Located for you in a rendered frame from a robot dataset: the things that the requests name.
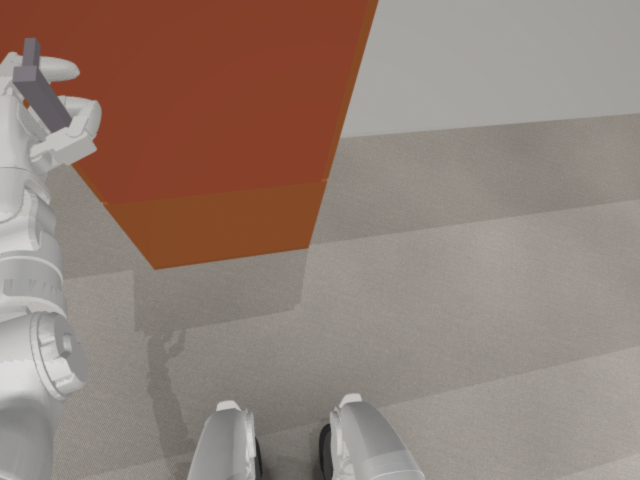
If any robot left hand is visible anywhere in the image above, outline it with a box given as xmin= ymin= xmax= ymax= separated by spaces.
xmin=0 ymin=52 xmax=102 ymax=183

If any handle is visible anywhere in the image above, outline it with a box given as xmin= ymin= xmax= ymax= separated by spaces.
xmin=12 ymin=38 xmax=72 ymax=133

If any left robot forearm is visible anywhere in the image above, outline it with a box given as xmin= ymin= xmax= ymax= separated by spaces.
xmin=0 ymin=167 xmax=68 ymax=322

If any left robot upper arm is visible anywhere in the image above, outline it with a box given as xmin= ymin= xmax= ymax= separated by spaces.
xmin=0 ymin=311 xmax=89 ymax=480

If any robot right shin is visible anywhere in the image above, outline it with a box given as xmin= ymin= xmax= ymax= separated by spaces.
xmin=331 ymin=393 xmax=362 ymax=480

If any cupboard door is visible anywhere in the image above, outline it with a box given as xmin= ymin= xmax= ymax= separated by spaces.
xmin=0 ymin=0 xmax=368 ymax=205

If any robot right thigh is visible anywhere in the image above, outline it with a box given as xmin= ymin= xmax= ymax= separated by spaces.
xmin=330 ymin=401 xmax=425 ymax=480

